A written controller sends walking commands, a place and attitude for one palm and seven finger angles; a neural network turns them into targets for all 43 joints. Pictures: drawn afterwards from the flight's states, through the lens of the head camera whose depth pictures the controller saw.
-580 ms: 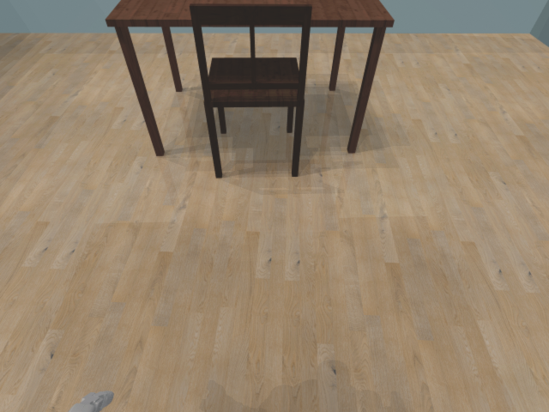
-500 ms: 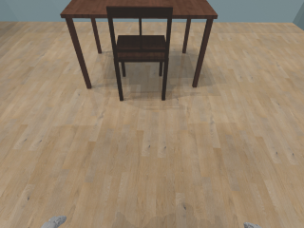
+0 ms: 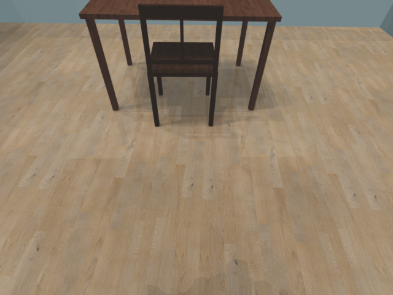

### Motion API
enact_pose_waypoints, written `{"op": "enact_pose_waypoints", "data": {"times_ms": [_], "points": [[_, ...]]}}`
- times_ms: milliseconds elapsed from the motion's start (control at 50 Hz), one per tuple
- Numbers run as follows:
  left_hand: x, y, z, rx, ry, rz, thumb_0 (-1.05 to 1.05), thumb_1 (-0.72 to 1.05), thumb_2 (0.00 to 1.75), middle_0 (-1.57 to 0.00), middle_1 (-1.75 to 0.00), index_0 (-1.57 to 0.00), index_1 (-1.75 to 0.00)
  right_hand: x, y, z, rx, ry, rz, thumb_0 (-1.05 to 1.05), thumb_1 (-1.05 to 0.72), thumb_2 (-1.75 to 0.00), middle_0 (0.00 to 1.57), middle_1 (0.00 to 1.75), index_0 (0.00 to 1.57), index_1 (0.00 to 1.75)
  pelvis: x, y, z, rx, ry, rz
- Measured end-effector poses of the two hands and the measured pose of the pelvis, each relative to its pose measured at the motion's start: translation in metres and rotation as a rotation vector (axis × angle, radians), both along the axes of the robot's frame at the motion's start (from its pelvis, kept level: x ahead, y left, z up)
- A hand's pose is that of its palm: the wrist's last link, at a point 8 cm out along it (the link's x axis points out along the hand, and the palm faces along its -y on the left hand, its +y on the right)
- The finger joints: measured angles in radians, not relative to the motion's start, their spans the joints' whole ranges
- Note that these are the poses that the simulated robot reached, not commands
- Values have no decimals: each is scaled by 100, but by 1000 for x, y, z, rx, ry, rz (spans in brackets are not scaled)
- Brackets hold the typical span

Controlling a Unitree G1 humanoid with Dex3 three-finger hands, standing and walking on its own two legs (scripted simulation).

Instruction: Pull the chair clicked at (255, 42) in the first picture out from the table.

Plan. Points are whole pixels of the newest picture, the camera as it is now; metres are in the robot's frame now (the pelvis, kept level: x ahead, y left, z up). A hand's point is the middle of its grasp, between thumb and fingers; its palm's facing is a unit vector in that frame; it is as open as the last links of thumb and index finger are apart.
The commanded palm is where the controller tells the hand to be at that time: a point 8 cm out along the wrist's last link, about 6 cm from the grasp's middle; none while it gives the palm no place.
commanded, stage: stand and wait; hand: left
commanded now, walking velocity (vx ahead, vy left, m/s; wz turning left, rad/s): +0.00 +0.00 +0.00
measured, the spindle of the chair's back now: (182, 40) +1.40 +0.16 -0.12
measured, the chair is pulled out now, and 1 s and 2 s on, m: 0.00 0.00 0.00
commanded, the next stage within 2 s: look at it before walking up in 0.36 s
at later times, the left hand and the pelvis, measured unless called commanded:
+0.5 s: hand out of the picture +0.06 +0.24 -0.16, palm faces -0.03 -0.94 -0.33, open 7.3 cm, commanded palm none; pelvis -0.01 +0.00 +0.00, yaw +0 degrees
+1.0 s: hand out of the picture +0.06 +0.24 -0.16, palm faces -0.03 -0.95 -0.32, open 7.3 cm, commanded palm none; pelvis -0.01 +0.00 +0.00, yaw +0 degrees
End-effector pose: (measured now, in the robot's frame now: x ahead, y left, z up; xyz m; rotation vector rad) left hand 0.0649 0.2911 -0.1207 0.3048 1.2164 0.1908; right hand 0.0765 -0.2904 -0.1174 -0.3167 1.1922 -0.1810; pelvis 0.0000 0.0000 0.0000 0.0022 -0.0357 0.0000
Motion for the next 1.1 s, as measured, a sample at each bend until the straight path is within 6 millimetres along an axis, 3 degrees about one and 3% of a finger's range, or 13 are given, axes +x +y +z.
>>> {"op": "enact_pose_waypoints", "data": {"times_ms": [160,360,1100], "points": [[-6,0,1,1,4,-2,1,91,90,-20,-30,-21,-30,-18,-1,-1,4,27,-14,0,-90,-90,21,30,20,29,-6,-1,1,0,-4,-1],[-5,-2,2,-3,-9,-9,0,91,90,-20,-30,-21,-30,-24,1,-2,12,27,-16,0,-90,-90,21,30,20,29,-11,-1,2,1,-2,-2],[-4,-2,0,-6,14,-5,0,91,90,-20,-30,-21,-30,-9,1,2,6,23,-11,0,-90,-90,21,30,20,29,-4,0,4,-1,6,-5]]}}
